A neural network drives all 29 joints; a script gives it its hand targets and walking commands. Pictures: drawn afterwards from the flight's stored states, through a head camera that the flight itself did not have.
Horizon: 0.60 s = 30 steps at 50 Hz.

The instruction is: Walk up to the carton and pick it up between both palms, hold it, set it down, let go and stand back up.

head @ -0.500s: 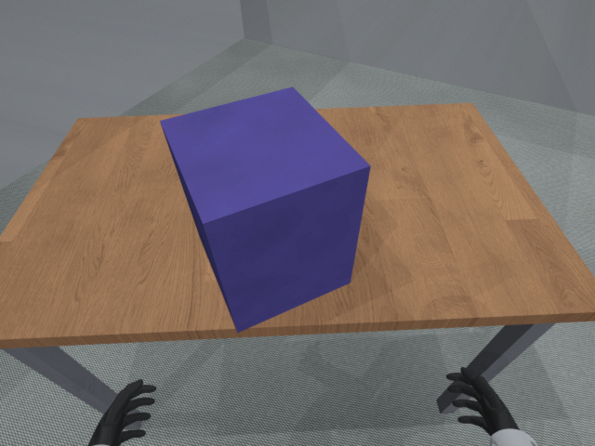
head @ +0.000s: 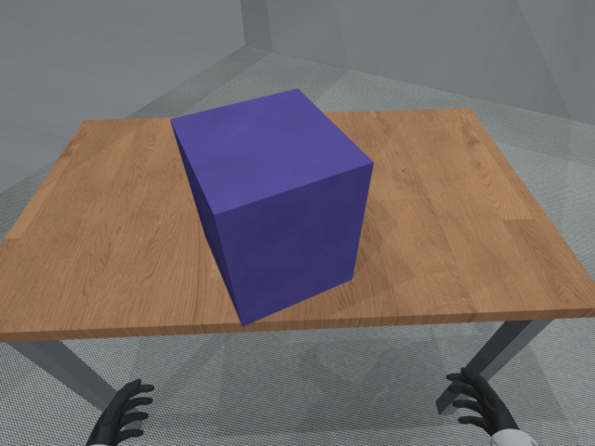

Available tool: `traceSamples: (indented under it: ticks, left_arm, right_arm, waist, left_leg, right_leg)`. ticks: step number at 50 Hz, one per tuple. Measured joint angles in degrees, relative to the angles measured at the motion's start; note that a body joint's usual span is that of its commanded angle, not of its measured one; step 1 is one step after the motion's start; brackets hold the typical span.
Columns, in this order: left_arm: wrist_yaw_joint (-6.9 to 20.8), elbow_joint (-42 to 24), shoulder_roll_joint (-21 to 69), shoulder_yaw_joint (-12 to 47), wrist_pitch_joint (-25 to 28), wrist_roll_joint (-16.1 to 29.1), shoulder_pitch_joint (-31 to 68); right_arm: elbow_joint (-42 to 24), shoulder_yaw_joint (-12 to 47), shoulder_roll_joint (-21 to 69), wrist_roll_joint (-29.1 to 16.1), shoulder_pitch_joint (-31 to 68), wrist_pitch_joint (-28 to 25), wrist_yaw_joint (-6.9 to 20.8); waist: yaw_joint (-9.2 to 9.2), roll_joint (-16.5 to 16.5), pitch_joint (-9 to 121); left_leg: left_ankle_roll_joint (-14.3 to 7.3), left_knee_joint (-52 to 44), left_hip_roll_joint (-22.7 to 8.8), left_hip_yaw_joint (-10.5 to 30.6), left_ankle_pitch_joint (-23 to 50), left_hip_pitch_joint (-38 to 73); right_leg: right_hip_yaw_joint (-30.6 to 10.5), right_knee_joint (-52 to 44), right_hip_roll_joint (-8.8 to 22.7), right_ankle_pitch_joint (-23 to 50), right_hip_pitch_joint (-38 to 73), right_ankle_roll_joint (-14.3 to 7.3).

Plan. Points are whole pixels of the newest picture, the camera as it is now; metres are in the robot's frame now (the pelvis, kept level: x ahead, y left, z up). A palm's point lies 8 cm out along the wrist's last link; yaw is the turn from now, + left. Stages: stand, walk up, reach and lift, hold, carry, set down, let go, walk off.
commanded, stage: stand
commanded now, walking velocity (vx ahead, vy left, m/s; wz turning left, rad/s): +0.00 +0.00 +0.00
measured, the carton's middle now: (270, 207) +0.44 +0.04 +0.08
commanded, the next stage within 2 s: walk up in 0.14 s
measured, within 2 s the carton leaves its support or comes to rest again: neither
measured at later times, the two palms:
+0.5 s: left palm (107, 438) +0.16 +0.26 -0.06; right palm (508, 433) +0.15 -0.27 -0.08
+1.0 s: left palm (103, 423) +0.18 +0.28 -0.08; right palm (496, 416) +0.17 -0.27 -0.08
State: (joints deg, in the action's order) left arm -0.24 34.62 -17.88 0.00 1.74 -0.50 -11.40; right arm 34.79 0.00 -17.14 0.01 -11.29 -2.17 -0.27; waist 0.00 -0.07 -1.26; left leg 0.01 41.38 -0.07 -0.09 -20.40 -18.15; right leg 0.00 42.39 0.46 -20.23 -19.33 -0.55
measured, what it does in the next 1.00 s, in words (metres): stands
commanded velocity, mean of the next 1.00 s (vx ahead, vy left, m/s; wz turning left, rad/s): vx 0.00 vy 0.00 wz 0.00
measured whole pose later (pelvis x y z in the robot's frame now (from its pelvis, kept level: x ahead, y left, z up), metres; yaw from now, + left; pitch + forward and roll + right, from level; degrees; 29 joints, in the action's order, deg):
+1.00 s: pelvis +0.05 +0.01 -0.01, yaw +0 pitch -2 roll +1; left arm 0.0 34.9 -20.1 0.0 2.8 -0.5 -14.3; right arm 34.9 0.0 -19.4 0.0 -15.1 -3.5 -0.1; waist 0.1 0.4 -2.5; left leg -0.1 44.1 0.1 -0.7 -22.5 -18.0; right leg 0.2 52.7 0.7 -27.4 -21.0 -1.3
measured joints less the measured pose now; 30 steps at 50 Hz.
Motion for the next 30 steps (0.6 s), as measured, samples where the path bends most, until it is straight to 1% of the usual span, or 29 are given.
traceSamples:
  ticks: [16,24,30]
  left_arm:
    - [0.0,0.2,0.0,0.0,0.0,0.0,0.0]
    - [0.3,0.2,-1.1,0.0,0.1,0.0,-0.3]
    - [0.3,0.2,-1.3,0.0,0.9,0.0,-1.7]
  right_arm:
    - [0.1,0.0,-0.4,0.0,0.0,-0.2,0.1]
    - [0.1,0.0,-1.3,0.0,-1.9,-0.2,1.3]
    - [0.1,0.0,-2.1,0.0,-2.2,-0.2,1.3]
  waist:
    - [0.0,0.0,0.0]
    - [0.0,0.0,0.0]
    - [0.0,-0.1,0.0]
  left_leg:
    - [0.0,0.0,0.0,0.0,0.1,0.0]
    - [0.0,0.0,0.0,0.1,-0.8,0.0]
    - [0.0,0.0,0.0,0.1,-1.8,0.0]
  right_leg:
    - [0.0,0.0,0.0,0.1,0.0,0.0]
    - [0.0,0.9,0.0,-1.0,-0.4,0.0]
    - [0.1,0.8,-0.1,-2.2,-0.4,-0.5]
